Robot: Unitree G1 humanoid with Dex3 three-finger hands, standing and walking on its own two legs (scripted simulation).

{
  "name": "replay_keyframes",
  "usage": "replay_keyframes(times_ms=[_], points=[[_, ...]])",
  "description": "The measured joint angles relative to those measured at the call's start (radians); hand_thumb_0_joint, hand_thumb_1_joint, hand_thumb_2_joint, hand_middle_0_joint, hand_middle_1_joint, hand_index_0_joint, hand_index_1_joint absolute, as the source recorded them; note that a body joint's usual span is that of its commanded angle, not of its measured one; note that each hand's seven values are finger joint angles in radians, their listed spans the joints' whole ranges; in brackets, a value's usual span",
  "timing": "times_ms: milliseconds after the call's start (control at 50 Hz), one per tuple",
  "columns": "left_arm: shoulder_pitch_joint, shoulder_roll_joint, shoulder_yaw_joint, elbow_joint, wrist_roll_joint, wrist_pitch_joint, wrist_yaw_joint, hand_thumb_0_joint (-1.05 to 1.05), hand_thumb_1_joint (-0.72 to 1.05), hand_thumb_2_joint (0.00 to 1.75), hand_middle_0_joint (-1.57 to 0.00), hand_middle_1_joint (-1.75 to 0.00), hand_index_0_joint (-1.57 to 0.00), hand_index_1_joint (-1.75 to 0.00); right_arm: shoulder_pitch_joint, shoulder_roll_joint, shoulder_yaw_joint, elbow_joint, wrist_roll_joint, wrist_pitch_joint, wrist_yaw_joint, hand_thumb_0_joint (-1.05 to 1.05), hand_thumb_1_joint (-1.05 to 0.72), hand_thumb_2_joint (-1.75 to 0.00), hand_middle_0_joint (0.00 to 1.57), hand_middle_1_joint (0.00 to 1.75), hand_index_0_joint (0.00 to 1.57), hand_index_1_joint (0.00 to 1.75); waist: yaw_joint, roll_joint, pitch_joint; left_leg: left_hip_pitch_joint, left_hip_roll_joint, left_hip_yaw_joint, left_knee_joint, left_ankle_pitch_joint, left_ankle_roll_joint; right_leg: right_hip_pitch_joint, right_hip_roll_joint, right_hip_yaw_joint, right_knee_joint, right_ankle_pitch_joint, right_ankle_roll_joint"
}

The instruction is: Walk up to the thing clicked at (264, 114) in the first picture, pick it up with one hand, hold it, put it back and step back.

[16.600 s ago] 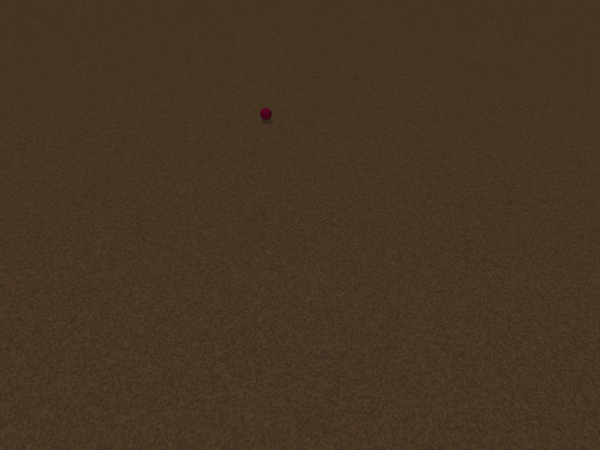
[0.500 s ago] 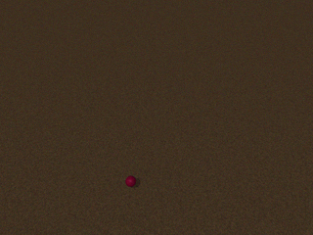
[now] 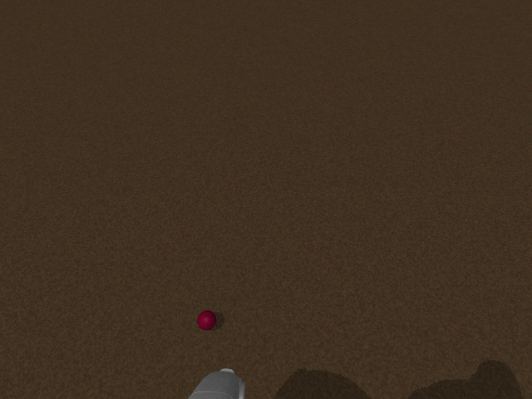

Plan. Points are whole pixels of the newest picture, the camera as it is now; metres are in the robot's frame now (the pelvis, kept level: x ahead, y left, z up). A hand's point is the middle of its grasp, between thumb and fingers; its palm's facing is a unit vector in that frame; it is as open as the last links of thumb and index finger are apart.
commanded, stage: walk up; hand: left
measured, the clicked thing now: (206, 320) +0.44 +0.26 -0.74
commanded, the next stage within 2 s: none
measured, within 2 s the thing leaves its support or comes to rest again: neither
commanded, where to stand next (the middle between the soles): +0.05 +0.02 m, yaw +0 degrees
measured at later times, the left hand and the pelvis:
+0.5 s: hand out of the picture +0.08 +0.29 -0.17, palm faces -0.06 -0.91 -0.42, open 7.4 cm; pelvis +0.01 +0.01 -0.03, yaw -4 degrees
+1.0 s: hand out of the picture +0.06 +0.28 -0.16, palm faces +0.04 -0.94 -0.34, open 7.4 cm; pelvis -0.01 +0.02 -0.01, yaw +2 degrees
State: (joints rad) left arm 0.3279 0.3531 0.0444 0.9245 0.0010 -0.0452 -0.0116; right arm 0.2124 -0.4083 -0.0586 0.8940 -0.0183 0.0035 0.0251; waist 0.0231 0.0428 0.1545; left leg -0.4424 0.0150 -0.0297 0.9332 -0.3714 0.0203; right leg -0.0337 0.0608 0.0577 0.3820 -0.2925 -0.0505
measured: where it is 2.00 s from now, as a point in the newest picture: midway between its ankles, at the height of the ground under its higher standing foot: outside the picture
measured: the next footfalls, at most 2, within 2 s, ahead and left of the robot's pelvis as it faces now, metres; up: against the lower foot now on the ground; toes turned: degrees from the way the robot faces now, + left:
left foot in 0.12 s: +0.19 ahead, +0.12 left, +0.00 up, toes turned +1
right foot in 0.48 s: +0.05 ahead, -0.11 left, +0.00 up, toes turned +1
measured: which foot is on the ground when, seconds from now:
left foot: up 0.00-0.10, down 0.12-0.52, up 0.54-0.84, down 0.86-1.00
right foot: down 0.00-0.16, up 0.18-0.46, down 0.48-1.00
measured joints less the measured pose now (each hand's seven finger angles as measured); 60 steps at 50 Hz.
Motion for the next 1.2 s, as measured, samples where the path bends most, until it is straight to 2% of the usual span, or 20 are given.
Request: replay_keyframes(times_ms=[80,140,180,220,300,440,480,520,580,620,680,740,820,880,920,980,1020,1060,1120,1200], points=[[-0.022,0.007,-0.014,-0.026,-0.002,0.012,0.017,0.00,0.90,0.90,-0.20,-0.30,-0.20,-0.30,-0.036,0.018,0.003,-0.001,0.003,0.001,-0.002,0.01,-0.90,-0.90,0.20,0.30,0.20,0.30,0.012,0.012,0.025,0.000,0.019,0.016,-0.246,0.134,-0.007,0.010,0.019,-0.005,0.060,-0.063,0.007],[-0.046,0.022,-0.018,-0.033,-0.020,0.030,0.022,0.00,0.90,0.90,-0.20,-0.30,-0.20,-0.30,-0.050,0.051,0.005,0.006,0.002,-0.006,-0.009,0.01,-0.90,-0.89,0.20,0.30,0.20,0.30,0.015,-0.023,0.027,0.063,-0.011,0.035,-0.377,0.277,0.008,-0.015,0.003,-0.008,0.204,-0.167,0.020],[-0.084,0.024,-0.013,-0.033,-0.037,0.045,0.030,0.00,0.90,0.90,-0.20,-0.30,-0.20,-0.30,-0.072,0.080,0.010,-0.003,-0.001,-0.004,-0.014,0.01,-0.90,-0.89,0.20,0.30,0.21,0.30,0.019,-0.068,0.046,0.074,-0.037,0.062,-0.361,0.250,0.016,-0.082,-0.017,0.021,0.378,-0.205,0.029],[-0.110,0.013,-0.020,-0.043,-0.039,0.058,0.038,0.00,0.91,0.90,-0.20,-0.30,-0.20,-0.30,-0.097,0.092,0.018,-0.023,0.006,0.000,-0.018,0.01,-0.90,-0.89,0.20,0.30,0.21,0.30,0.013,-0.066,0.056,0.079,-0.028,0.068,-0.356,0.238,0.024,-0.164,0.006,0.028,0.552,-0.289,0.032],[-0.132,0.011,-0.023,-0.053,-0.029,0.074,0.024,0.00,0.91,0.90,-0.20,-0.30,-0.20,-0.30,-0.136,0.108,0.024,-0.064,0.008,0.016,-0.022,0.01,-0.90,-0.89,0.21,0.30,0.21,0.30,-0.002,-0.067,0.049,0.093,-0.017,0.084,-0.404,0.260,0.026,-0.279,0.011,0.036,0.703,-0.286,0.029],[-0.107,0.026,0.002,-0.060,-0.011,0.081,0.018,0.00,0.90,0.90,-0.20,-0.30,-0.20,-0.30,-0.150,0.070,0.010,-0.118,-0.010,0.037,-0.013,0.01,-0.90,-0.89,0.21,0.30,0.21,0.30,-0.003,-0.045,0.036,0.042,0.001,0.107,-0.372,0.264,0.020,-0.276,-0.037,-0.012,0.497,-0.231,0.055],[-0.085,0.029,0.010,-0.060,-0.003,0.078,0.018,0.00,0.90,0.90,-0.20,-0.30,-0.20,-0.30,-0.145,0.050,0.002,-0.128,-0.012,0.050,-0.010,0.01,-0.90,-0.89,0.21,0.30,0.21,0.30,0.002,-0.033,0.029,0.013,0.009,0.114,-0.330,0.252,0.011,-0.237,-0.048,-0.035,0.376,-0.166,0.049],[-0.070,0.014,0.016,-0.051,0.012,0.076,0.018,0.00,0.91,0.90,-0.20,-0.30,-0.20,-0.30,-0.141,0.022,-0.011,-0.126,-0.008,0.065,-0.011,0.01,-0.90,-0.89,0.21,0.30,0.21,0.30,-0.004,0.022,0.035,-0.011,0.036,0.086,-0.281,0.237,0.003,-0.223,-0.021,-0.065,0.346,-0.109,0.027],[-0.030,0.017,0.011,-0.061,0.038,0.079,0.013,0.00,0.91,0.90,-0.20,-0.30,-0.20,-0.30,-0.098,0.019,-0.024,-0.102,0.000,0.088,-0.019,0.01,-0.90,-0.89,0.20,0.30,0.21,0.30,0.017,0.003,0.008,-0.071,-0.058,-0.010,-0.066,-0.047,-0.015,-0.243,-0.050,-0.056,0.361,-0.112,0.009],[-0.016,0.012,0.013,-0.059,0.039,0.078,0.017,0.00,0.90,0.90,-0.20,-0.30,-0.20,-0.30,-0.075,0.013,-0.024,-0.088,0.006,0.094,-0.017,0.01,-0.90,-0.89,0.20,0.30,0.21,0.30,0.034,-0.015,-0.001,-0.092,-0.118,-0.068,0.117,-0.091,-0.018,-0.245,-0.071,-0.031,0.326,-0.085,0.008],[-0.027,-0.001,0.016,-0.059,0.040,0.077,0.017,0.00,0.90,0.90,-0.20,-0.30,-0.20,-0.30,-0.027,-0.002,-0.027,-0.084,0.016,0.077,-0.020,0.01,-0.90,-0.89,0.20,0.30,0.21,0.30,0.014,0.002,-0.013,-0.081,-0.142,-0.124,0.244,-0.064,-0.030,-0.248,-0.081,-0.052,0.251,-0.033,0.014],[-0.050,-0.006,0.018,-0.085,0.045,0.061,0.015,0.00,0.90,0.90,-0.20,-0.30,-0.20,-0.30,0.027,-0.011,-0.012,-0.058,0.019,0.061,-0.023,0.01,-0.90,-0.89,0.20,0.30,0.20,0.30,0.011,0.011,-0.022,0.015,-0.101,-0.106,0.137,-0.070,-0.045,-0.250,-0.084,-0.074,0.218,-0.012,0.014],[-0.077,-0.002,0.018,-0.125,0.043,0.043,0.007,0.00,0.90,0.90,-0.20,-0.30,-0.20,-0.30,0.074,-0.001,0.008,-0.001,0.005,0.051,-0.024,0.01,-0.90,-0.89,0.20,0.30,0.20,0.30,0.007,0.004,-0.042,0.163,-0.039,-0.045,-0.158,-0.134,-0.045,-0.253,-0.095,-0.119,0.244,-0.030,0.018],[-0.089,0.020,0.016,-0.127,0.027,0.050,0.001,0.00,0.90,0.90,-0.20,-0.30,-0.20,-0.30,0.064,0.030,0.015,0.024,-0.008,0.019,-0.028,0.01,-0.90,-0.89,0.20,0.30,0.21,0.30,0.009,-0.056,-0.036,0.260,-0.054,0.000,-0.369,0.034,-0.029,-0.267,-0.128,-0.109,0.321,-0.068,0.035],[-0.088,0.025,0.015,-0.099,0.014,0.067,0.003,0.00,0.90,0.90,-0.20,-0.30,-0.20,-0.30,0.058,0.055,0.025,0.022,-0.015,-0.002,-0.028,0.01,-0.90,-0.89,0.20,0.30,0.21,0.30,0.009,-0.096,-0.051,0.278,-0.067,0.017,-0.379,0.038,-0.025,-0.275,-0.129,-0.068,0.354,-0.108,0.038],[-0.094,0.020,0.005,-0.057,0.010,0.079,-0.004,0.00,0.90,0.90,-0.20,-0.30,-0.20,-0.30,0.060,0.065,0.039,0.009,-0.014,-0.022,-0.021,0.01,-0.90,-0.89,0.20,0.30,0.21,0.30,-0.021,-0.082,-0.089,0.273,-0.038,-0.017,-0.369,0.025,-0.017,-0.272,-0.086,-0.053,0.388,-0.215,0.035],[-0.096,0.020,0.002,-0.047,0.006,0.066,-0.008,0.00,0.90,0.90,-0.20,-0.30,-0.20,-0.30,0.046,0.065,0.048,0.006,-0.011,-0.026,-0.020,0.01,-0.90,-0.89,0.21,0.30,0.21,0.30,-0.013,-0.085,-0.099,0.274,-0.026,-0.014,-0.373,0.027,-0.028,-0.247,-0.087,-0.048,0.307,-0.158,0.031],[-0.105,0.015,0.000,-0.032,0.005,0.046,-0.007,0.00,0.90,0.90,-0.20,-0.30,-0.20,-0.30,0.018,0.058,0.051,0.005,-0.003,-0.026,-0.018,0.01,-0.90,-0.89,0.21,0.30,0.21,0.30,-0.006,-0.075,-0.090,0.267,-0.012,-0.012,-0.348,0.014,-0.039,-0.217,-0.083,-0.054,0.214,0.007,0.043],[-0.119,-0.004,-0.014,0.000,0.012,0.032,-0.004,0.00,0.90,0.90,-0.20,-0.30,-0.20,-0.30,-0.014,0.043,0.047,0.009,0.012,-0.015,-0.020,0.01,-0.90,-0.89,0.21,0.30,0.21,0.30,-0.010,-0.033,-0.089,0.257,0.011,-0.035,-0.329,0.006,-0.040,-0.200,-0.061,-0.078,0.183,0.022,0.052],[-0.119,-0.011,-0.029,0.035,0.016,0.034,-0.012,0.00,0.90,0.90,-0.20,-0.30,-0.20,-0.30,-0.032,0.032,0.041,0.032,0.008,-0.013,-0.017,0.01,-0.90,-0.89,0.20,0.30,0.21,0.30,-0.008,-0.030,-0.112,0.270,-0.011,-0.031,-0.378,0.030,-0.032,-0.205,-0.084,-0.074,0.178,0.012,0.057]])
